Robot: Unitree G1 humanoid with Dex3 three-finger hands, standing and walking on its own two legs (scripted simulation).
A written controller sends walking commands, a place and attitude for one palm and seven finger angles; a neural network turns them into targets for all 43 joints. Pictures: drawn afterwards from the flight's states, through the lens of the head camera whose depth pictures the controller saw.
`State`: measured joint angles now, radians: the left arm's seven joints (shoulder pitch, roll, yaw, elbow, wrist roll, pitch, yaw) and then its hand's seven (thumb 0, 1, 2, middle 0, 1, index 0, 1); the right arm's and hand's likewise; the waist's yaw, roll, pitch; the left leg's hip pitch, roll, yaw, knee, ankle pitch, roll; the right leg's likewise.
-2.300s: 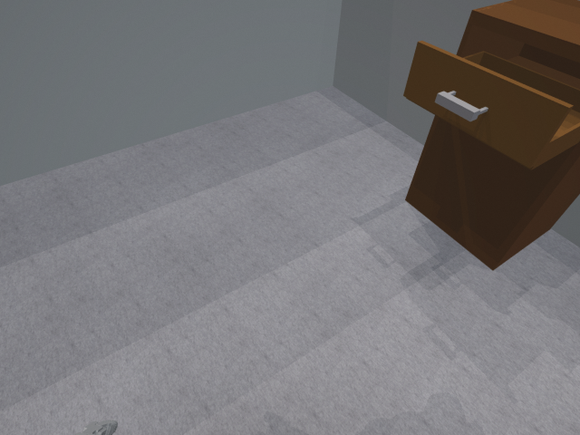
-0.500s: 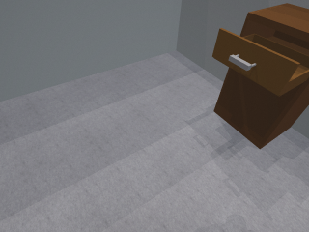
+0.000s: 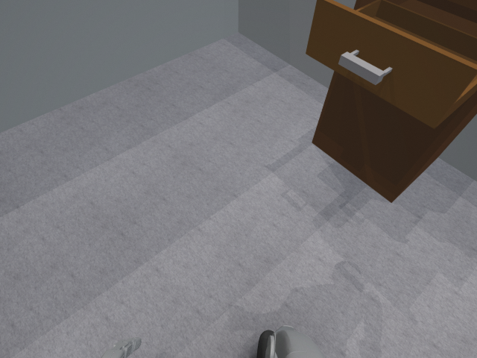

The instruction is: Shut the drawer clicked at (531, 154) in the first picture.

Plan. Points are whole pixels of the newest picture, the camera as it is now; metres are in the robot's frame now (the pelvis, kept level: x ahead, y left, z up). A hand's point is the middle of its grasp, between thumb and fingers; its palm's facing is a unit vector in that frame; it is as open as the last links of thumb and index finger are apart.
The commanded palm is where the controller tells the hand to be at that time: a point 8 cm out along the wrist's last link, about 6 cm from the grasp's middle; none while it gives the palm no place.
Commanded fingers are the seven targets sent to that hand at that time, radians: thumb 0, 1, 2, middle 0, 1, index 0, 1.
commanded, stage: walk to a spot facing it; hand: left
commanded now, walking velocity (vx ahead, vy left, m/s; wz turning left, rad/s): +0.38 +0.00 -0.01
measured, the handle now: (366, 64) +0.83 -0.35 +0.00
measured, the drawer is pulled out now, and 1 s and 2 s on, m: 0.27 0.27 0.27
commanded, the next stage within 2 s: turn to face it in 0.36 s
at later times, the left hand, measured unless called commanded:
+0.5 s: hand (155, 347) +0.16 +0.16 -0.16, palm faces +0.21 -0.96 -0.16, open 7.4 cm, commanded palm none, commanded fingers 0.00 0.90 0.90 -0.20 -0.30 -0.20 -0.30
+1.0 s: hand (159, 217) +0.42 +0.20 -0.15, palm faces -0.07 -0.96 -0.27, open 7.4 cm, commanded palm none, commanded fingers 0.00 0.90 0.90 -0.20 -0.30 -0.20 -0.30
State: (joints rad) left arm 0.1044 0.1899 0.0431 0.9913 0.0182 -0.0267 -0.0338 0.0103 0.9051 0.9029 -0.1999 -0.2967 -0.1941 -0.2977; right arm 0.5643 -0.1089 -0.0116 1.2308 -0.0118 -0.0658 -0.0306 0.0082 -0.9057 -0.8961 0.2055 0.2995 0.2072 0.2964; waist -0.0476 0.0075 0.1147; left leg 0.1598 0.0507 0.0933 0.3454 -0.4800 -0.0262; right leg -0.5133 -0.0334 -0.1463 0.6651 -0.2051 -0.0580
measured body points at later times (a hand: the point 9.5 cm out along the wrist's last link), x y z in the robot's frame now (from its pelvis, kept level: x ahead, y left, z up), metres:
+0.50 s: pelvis +0.23 +0.01 +0.01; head +0.25 +0.02 +0.46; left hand +0.15 +0.22 -0.15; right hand +0.37 -0.21 -0.13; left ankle +0.33 +0.13 -0.70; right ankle +0.13 -0.09 -0.72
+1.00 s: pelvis +0.33 +0.00 +0.00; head +0.34 -0.03 +0.45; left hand +0.43 +0.25 -0.13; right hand +0.35 -0.25 -0.16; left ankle +0.34 +0.12 -0.72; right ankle +0.34 -0.11 -0.72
